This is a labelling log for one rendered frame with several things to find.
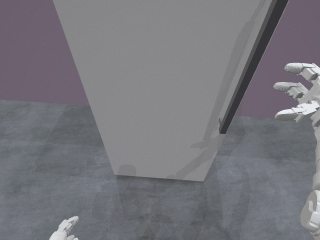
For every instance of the robot left hand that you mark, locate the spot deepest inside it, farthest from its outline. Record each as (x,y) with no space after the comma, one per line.
(64,229)

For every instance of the handle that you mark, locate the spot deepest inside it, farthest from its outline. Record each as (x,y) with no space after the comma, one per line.
(266,31)

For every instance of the robot right hand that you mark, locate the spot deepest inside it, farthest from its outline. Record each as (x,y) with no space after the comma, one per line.
(304,110)

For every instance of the robot right upper arm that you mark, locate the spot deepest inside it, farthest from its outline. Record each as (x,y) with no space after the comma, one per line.
(310,214)

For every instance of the fridge door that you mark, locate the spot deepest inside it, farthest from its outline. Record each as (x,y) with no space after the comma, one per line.
(158,75)

